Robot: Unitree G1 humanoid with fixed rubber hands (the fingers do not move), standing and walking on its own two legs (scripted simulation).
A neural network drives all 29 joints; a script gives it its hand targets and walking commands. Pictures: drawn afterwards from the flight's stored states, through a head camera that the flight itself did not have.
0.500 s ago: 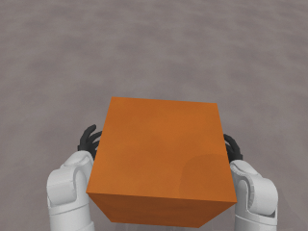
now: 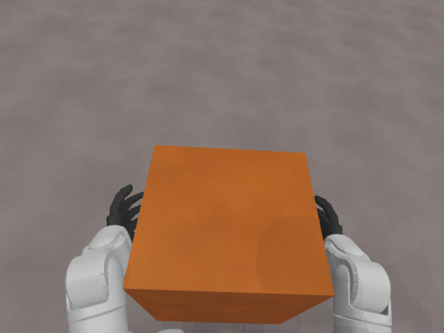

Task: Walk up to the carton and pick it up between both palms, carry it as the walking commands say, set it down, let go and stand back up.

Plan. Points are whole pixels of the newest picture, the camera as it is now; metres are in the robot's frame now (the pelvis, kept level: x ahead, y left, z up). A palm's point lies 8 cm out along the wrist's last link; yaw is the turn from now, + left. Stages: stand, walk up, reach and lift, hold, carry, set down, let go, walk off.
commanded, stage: carry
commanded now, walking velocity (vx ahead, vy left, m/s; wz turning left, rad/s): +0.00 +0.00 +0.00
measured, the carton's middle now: (224, 244) +0.27 +0.01 -0.01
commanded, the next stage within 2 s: none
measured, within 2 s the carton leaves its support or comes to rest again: neither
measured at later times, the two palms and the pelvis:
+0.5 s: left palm (185, 75) +0.73 +0.13 +0.03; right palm (306, 80) +0.75 -0.22 +0.02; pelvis +0.47 -0.07 +0.00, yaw +1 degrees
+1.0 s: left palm out of the picture +1.26 +0.01 +0.09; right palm out of the picture +1.24 -0.33 +0.08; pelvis +1.01 -0.15 +0.04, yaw -2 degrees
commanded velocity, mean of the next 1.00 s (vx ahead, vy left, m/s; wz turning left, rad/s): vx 0.38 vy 0.00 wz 0.00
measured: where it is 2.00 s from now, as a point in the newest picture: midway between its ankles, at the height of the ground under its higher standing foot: (261, 67)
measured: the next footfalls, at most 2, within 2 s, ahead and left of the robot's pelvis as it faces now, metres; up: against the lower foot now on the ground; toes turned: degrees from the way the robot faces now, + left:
right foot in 0.20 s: +0.28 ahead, -0.08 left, +0.00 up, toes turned -1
left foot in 0.50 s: +0.55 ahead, +0.02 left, +0.00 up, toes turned -1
